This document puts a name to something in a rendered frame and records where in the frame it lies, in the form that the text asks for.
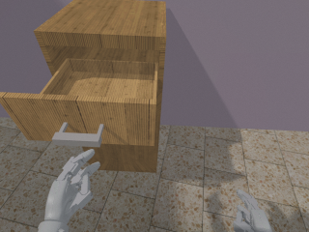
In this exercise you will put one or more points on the right robot hand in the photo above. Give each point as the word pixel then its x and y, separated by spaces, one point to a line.
pixel 254 221

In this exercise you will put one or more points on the left robot forearm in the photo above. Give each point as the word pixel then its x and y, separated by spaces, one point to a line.
pixel 53 225

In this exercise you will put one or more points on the left robot hand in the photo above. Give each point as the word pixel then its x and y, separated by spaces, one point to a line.
pixel 64 198

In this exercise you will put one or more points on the handle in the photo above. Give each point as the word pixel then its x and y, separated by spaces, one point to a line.
pixel 62 138

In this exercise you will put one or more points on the cabinet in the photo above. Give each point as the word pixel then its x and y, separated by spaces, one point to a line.
pixel 113 30

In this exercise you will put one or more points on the drawer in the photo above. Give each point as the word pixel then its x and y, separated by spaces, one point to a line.
pixel 121 95

